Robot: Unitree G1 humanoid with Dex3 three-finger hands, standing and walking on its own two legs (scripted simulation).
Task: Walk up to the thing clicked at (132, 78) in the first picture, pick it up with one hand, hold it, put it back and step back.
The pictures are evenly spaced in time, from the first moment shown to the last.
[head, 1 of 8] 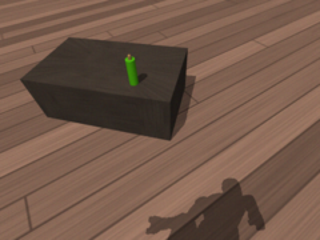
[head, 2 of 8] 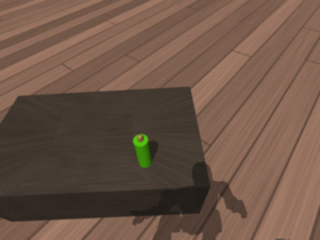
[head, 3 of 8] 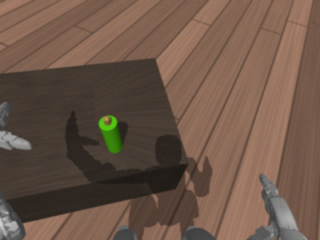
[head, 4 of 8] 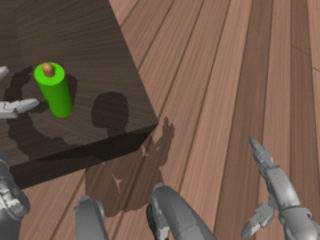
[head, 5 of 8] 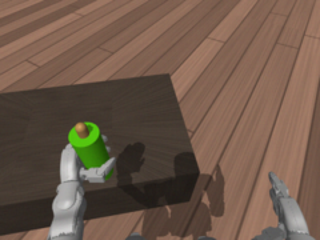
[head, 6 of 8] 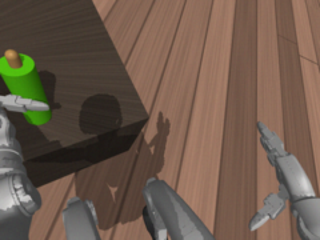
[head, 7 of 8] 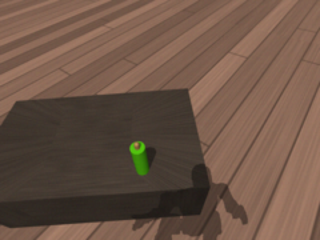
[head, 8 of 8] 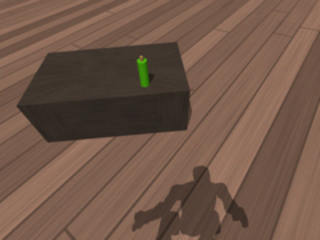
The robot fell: no
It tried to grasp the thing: yes
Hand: left
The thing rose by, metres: 0.29
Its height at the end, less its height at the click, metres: +0.00
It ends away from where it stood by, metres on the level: 0.03
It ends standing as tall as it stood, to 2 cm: yes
